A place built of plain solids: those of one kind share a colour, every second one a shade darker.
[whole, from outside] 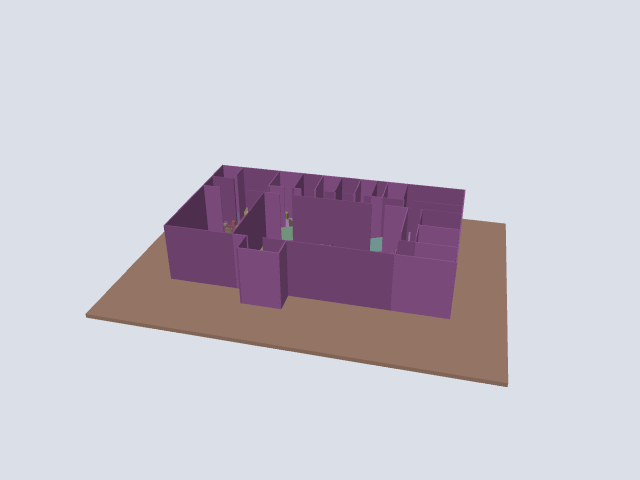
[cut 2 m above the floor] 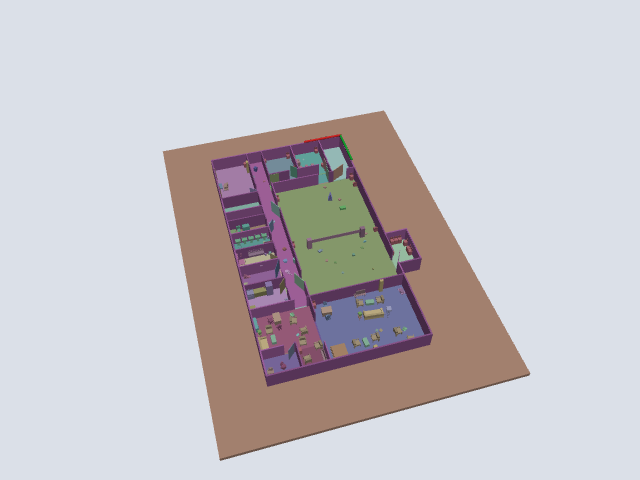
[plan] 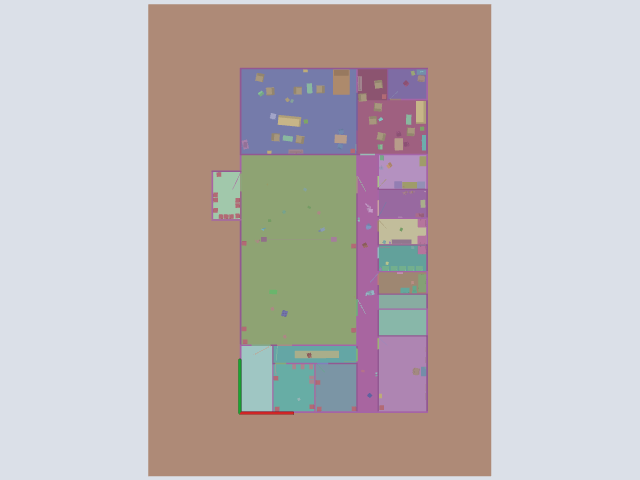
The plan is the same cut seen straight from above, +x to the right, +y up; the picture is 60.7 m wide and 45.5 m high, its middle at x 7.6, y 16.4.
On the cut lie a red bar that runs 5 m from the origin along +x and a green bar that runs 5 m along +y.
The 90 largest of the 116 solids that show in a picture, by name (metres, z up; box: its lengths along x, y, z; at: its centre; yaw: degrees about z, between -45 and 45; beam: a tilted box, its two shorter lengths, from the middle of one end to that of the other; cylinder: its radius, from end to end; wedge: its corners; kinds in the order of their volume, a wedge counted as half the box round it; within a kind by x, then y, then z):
{
 "under_1": {"box": [32.53, 44.74, 0.5], "at": [7.58, 16.37, -0.56]},
 "wall_1": {"box": [0.16, 4.46, 7.22], "at": [-2.61, 20.61, 3.31]},
 "wall_2": {"box": [2.85, 0.16, 7.22], "at": [-1.26, 18.3, 3.31]},
 "wall_3": {"box": [2.85, 0.16, 7.22], "at": [-1.26, 22.92, 3.31]},
 "wall_4": {"box": [0.16, 6.2, 7.22], "at": [0.08, 3.26, 3.31]},
 "wall_5": {"box": [0.16, 11.73, 7.22], "at": [0.08, 12.36, 3.31]},
 "wall_6": {"box": [0.16, 1.44, 7.22], "at": [0.08, 23.72, 3.31]},
 "wall_7": {"box": [0.16, 8.01, 7.22], "at": [0.08, 28.57, 3.31]},
 "wall_8": {"box": [0.13, 2.61, 7.22], "at": [0.1, 19.68, 3.31]},
 "wall_9": {"box": [1.12, 0.13, 7.22], "at": [0.56, 6.42, 3.31]},
 "wall_10": {"box": [0.13, 4.47, 7.22], "at": [3.13, 2.4, 3.31]},
 "wall_11": {"box": [0.13, 1.6, 7.22], "at": [3.13, 5.56, 3.31]},
 "wall_12": {"box": [0.63, 0.13, 7.22], "at": [3.23, 6.42, 3.31]},
 "wall_13": {"box": [11.42, 0.13, 7.22], "at": [5.71, 24.5, 3.31]},
 "wall_14": {"box": [2.93, 0.13, 7.22], "at": [5.87, 4.7, 3.31]},
 "wall_15": {"box": [0.13, 4.47, 7.22], "at": [7.12, 2.4, 3.31]},
 "wall_16": {"box": [6.22, 0.13, 7.22], "at": [8.06, 6.42, 3.31]},
 "wall_17": {"box": [17.84, 0.16, 7.22], "at": [8.92, 0.08, 3.31]},
 "wall_18": {"box": [17.84, 0.16, 7.22], "at": [8.92, 32.66, 3.31]},
 "wall_19": {"box": [2.79, 0.13, 7.22], "at": [9.78, 4.7, 3.31]},
 "wall_20": {"box": [0.13, 4.47, 7.22], "at": [11.11, 2.4, 3.31]},
 "wall_21": {"box": [0.13, 0.25, 7.22], "at": [11.11, 6.24, 3.31]},
 "wall_22": {"box": [0.13, 2.7, 7.22], "at": [11.11, 7.84, 3.31]},
 "wall_23": {"box": [0.13, 10.05, 7.22], "at": [11.11, 15.81, 3.31]},
 "wall_24": {"box": [0.13, 2.0, 7.22], "at": [11.11, 23.44, 3.31]},
 "wall_25": {"box": [0.13, 2.2, 7.22], "at": [11.11, 25.67, 3.31]},
 "wall_26": {"box": [0.13, 2.21, 7.22], "at": [11.11, 31.48, 3.31]},
 "wall_27": {"box": [0.13, 5.89, 7.22], "at": [13.12, 3.1, 3.31]},
 "wall_28": {"box": [0.13, 2.4, 7.22], "at": [13.12, 8.58, 3.31]},
 "wall_29": {"box": [0.13, 1.3, 7.22], "at": [13.12, 10.56, 3.31]},
 "wall_30": {"box": [0.13, 0.8, 7.22], "at": [13.12, 11.74, 3.31]},
 "wall_31": {"box": [0.13, 1.2, 7.22], "at": [13.12, 14.07, 3.31]},
 "wall_32": {"box": [0.13, 1.2, 7.22], "at": [13.12, 16.6, 3.31]},
 "wall_33": {"box": [0.13, 0.95, 7.22], "at": [13.12, 20.66, 3.31]},
 "wall_34": {"box": [0.13, 1.98, 7.22], "at": [13.12, 23.45, 3.31]},
 "wall_35": {"box": [0.13, 2.8, 7.22], "at": [14.02, 31.18, 3.31]},
 "wall_36": {"box": [0.28, 0.13, 7.22], "at": [14.09, 29.71, 3.31]},
 "wall_37": {"box": [5.03, 0.13, 7.22], "at": [15.32, 24.5, 3.31]},
 "wall_38": {"box": [4.78, 0.13, 7.22], "at": [15.45, 7.32, 3.31]},
 "wall_39": {"box": [4.78, 0.13, 7.22], "at": [15.45, 9.85, 3.31]},
 "wall_40": {"box": [4.78, 0.13, 7.22], "at": [15.45, 11.28, 3.31]},
 "wall_41": {"box": [4.78, 0.13, 7.22], "at": [15.45, 13.4, 3.31]},
 "wall_42": {"box": [4.78, 0.13, 7.22], "at": [15.45, 15.94, 3.31]},
 "wall_43": {"box": [4.78, 0.13, 7.22], "at": [15.45, 18.46, 3.31]},
 "wall_44": {"box": [4.78, 0.13, 7.22], "at": [15.45, 21.2, 3.31]},
 "wall_45": {"box": [2.56, 0.13, 7.22], "at": [16.56, 29.71, 3.31]},
 "wall_46": {"box": [0.16, 7.09, 7.22], "at": [17.76, 3.71, 3.31]},
 "wall_47": {"box": [0.16, 2.4, 7.22], "at": [17.76, 8.58, 3.31]},
 "wall_48": {"box": [0.16, 1.3, 7.22], "at": [17.76, 10.56, 3.31]},
 "wall_49": {"box": [0.16, 2.0, 7.22], "at": [17.76, 12.34, 3.31]},
 "wall_50": {"box": [0.16, 2.4, 7.22], "at": [17.76, 14.67, 3.31]},
 "wall_51": {"box": [0.16, 2.4, 7.22], "at": [17.76, 17.2, 3.31]},
 "wall_52": {"box": [0.16, 2.6, 7.22], "at": [17.76, 19.83, 3.31]},
 "wall_53": {"box": [0.16, 3.18, 7.22], "at": [17.76, 22.85, 3.31]},
 "wall_54": {"box": [0.16, 5.08, 7.22], "at": [17.76, 27.11, 3.31]},
 "wall_55": {"box": [0.16, 2.8, 7.22], "at": [17.76, 31.18, 3.31]},
 "floor_sports_hall_1": {"box": [10.88, 17.95, 0.63], "at": [5.6, 15.46, -0.31]},
 "floor_games_room_1": {"box": [10.88, 8.01, 0.5], "at": [5.6, 28.57, -0.38]},
 "floor_corridor_1": {"box": [1.89, 24.28, 0.63], "at": [12.12, 12.3, -0.31]},
 "floor_lounge_1": {"box": [2.78, 2.93, 0.63], "at": [12.56, 31.11, -0.31]},
 "floor_lounge_2": {"box": [6.51, 5.08, 0.63], "at": [14.43, 27.11, -0.31]},
 "floor_arts_room_1": {"box": [4.49, 7.09, 0.63], "at": [15.44, 3.71, -0.31]},
 "floor_equipment_store_1": {"box": [2.91, 6.2, 0.63], "at": [1.61, 3.26, -0.31]},
 "floor_changing_boys_1": {"box": [3.86, 4.47, 0.63], "at": [5.13, 2.4, -0.31]},
 "floor_changing_girls_1": {"box": [3.86, 4.47, 0.63], "at": [9.11, 2.4, -0.31]},
 "floor_coffee_bar_1": {"box": [4.49, 3.18, 0.63], "at": [15.44, 22.85, -0.31]},
 "floor_changing_lobby_1": {"box": [7.84, 1.6, 0.63], "at": [7.12, 5.56, -0.31]},
 "floor_draught_lobby_1": {"box": [4.49, 2.6, 0.63], "at": [15.44, 19.83, -0.31]},
 "floor_stack_store_1": {"box": [2.56, 4.46, 0.63], "at": [-1.25, 20.61, -0.31]},
 "floor_boiler_room_1": {"box": [4.49, 2.4, 0.63], "at": [15.44, 8.58, -0.31]},
 "floor_gents_wc_1": {"box": [4.49, 2.4, 0.63], "at": [15.44, 14.67, -0.31]},
 "floor_ladies_wc_1": {"box": [4.49, 2.4, 0.63], "at": [15.44, 17.2, -0.31]},
 "floor_office_1": {"box": [3.6, 2.8, 0.63], "at": [15.88, 31.18, -0.31]},
 "floor_accessible_wc_1": {"box": [4.49, 2.0, 0.63], "at": [15.44, 12.34, -0.31]},
 "floor_cleaners_store_1": {"box": [4.49, 1.3, 0.63], "at": [15.44, 10.56, -0.31]},
 "low_bed_1": {"box": [1.6, 2.4, 0.14], "at": [9.63, 31.37, -0.06]},
 "low_bed_2": {"box": [1.5, 2.1, 0.4], "at": [9.63, 31.51, 0.12]},
 "sofa_1": {"box": [2.16, 0.93, 0.34], "at": [4.71, 27.68, 0.16], "yaw": -5.5},
 "sofa_2": {"box": [0.93, 2.16, 0.34], "at": [17.17, 28.5, 0.28]},
 "fridge_1": {"box": [0.75, 0.7, 1.72], "at": [15.01, 21.62, 0.86]},
 "badminton_net_1": {"box": [0.55, 0.45, 1.55], "at": [2.29, 16.46, 0.78]},
 "badminton_net_2": {"box": [0.55, 0.45, 1.55], "at": [8.91, 16.46, 0.78]},
 "counter_run_1": {"box": [1.41, 0.61, 0.78], "at": [16.09, 21.57, 0.49]},
 "bathtub_1": {"box": [0.76, 1.7, 0.41], "at": [17.29, 12.31, 0.2]},
 "range_flat_1": {"box": [0.76, 0.65, 0.94], "at": [17.18, 21.59, 0.47]},
 "cube_shelf_1": {"box": [0.39, 1.46, 0.76], "at": [17.46, 25.62, 0.38]},
 "basin_vanity_1": {"box": [0.86, 0.53, 0.82], "at": [15.65, 11.62, 0.41]},
 "floor_gap_games_lounge_open_1": {"box": [0.13, 3.6, 0.63], "at": [11.11, 28.57, -0.31]},
 "billy_1": {"box": [0.42, 0.28, 2.02], "at": [2.8, 24.72, 0.88]},
 "rug_1": {"box": [4.2, 0.7, 0.08], "at": [7.3, 5.55, -0.03], "yaw": 0.1}
}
